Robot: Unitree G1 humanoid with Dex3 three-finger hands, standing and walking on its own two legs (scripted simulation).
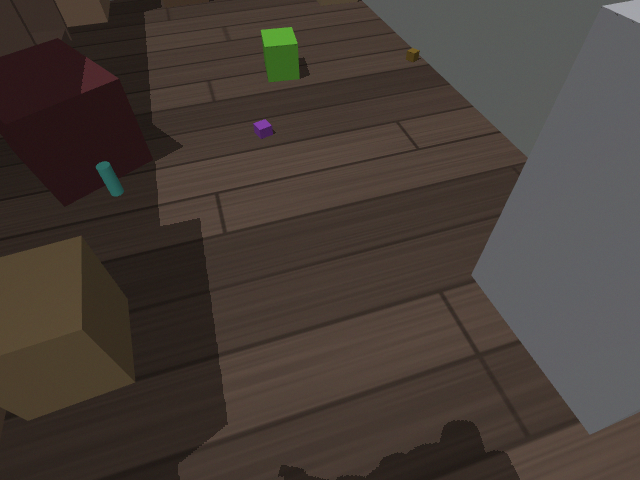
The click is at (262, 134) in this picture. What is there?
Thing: small box
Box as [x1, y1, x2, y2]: [253, 119, 272, 138]
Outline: 265,119 253,123 254,131 260,138 272,134 271,125
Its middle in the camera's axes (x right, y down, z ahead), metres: -0.31 -0.63 +2.12
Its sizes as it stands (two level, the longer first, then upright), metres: 0.075 0.075 0.057
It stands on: the floor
